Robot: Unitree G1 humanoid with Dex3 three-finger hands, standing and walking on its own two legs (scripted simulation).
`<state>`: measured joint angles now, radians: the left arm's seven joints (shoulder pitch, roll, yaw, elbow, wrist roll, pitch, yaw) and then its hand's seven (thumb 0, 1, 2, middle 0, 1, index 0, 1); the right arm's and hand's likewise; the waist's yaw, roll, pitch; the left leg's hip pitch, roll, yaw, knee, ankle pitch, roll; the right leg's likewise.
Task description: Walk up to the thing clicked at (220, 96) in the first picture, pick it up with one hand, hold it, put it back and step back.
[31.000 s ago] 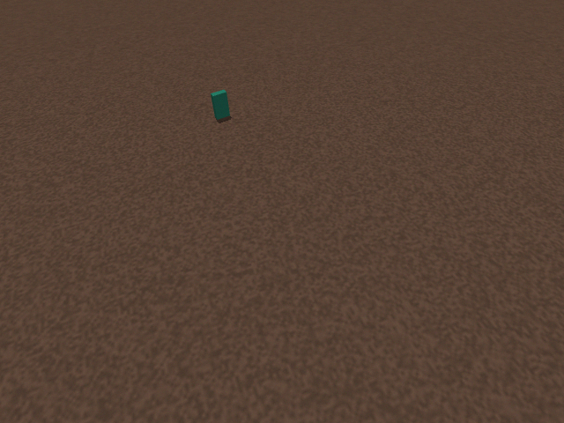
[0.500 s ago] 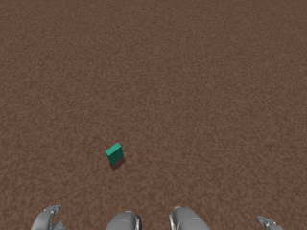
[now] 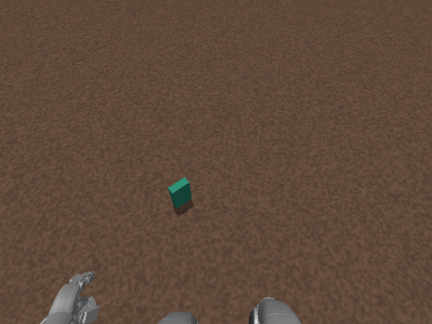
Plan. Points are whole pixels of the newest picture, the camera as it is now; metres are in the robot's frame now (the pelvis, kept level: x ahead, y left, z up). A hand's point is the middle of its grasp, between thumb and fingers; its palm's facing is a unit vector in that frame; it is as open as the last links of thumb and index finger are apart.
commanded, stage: step back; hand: left
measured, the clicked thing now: (180, 193) +0.67 +0.20 -0.67
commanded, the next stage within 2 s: none
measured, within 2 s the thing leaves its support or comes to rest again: neither
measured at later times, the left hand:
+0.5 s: hand out of the picture -0.07 +0.23 -0.13, palm faces -0.07 -0.91 -0.40, open 7.3 cm
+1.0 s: hand out of the picture -0.22 +0.23 -0.14, palm faces -0.05 -0.93 -0.37, open 7.3 cm
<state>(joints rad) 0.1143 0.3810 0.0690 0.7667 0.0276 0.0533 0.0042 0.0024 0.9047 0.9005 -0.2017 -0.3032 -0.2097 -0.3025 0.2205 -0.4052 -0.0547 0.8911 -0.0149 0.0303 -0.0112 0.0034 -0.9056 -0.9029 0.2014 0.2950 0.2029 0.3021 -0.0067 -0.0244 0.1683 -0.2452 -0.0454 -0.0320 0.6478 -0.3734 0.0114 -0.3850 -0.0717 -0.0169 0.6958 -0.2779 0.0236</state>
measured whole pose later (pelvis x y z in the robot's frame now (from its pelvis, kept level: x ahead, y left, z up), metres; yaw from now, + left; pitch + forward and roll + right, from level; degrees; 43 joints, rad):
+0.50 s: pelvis -0.16 -0.03 +0.00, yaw -4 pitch -2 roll +1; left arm 0.21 0.36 0.07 0.84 0.04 0.05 -0.01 0.00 0.91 0.90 -0.20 -0.30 -0.21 -0.30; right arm 0.13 -0.42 -0.06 0.83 0.00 0.06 -0.03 0.00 -0.90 -0.90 0.20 0.30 0.20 0.30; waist 0.03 0.02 0.15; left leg -0.54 -0.07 -0.12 1.03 -0.46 0.00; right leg -0.29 -0.01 0.05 0.69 -0.37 -0.01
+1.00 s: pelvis -0.33 -0.04 +0.01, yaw -3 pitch -2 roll -1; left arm 0.17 0.41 0.07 0.83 0.02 0.07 0.00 0.00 0.91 0.90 -0.20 -0.30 -0.21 -0.30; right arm 0.11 -0.37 -0.04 0.82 -0.04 0.03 -0.01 0.00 -0.90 -0.90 0.21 0.30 0.21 0.30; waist 0.02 -0.03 0.16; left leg -0.39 0.04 0.01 0.60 -0.18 0.02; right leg -0.34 0.04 0.10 1.00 -0.52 0.03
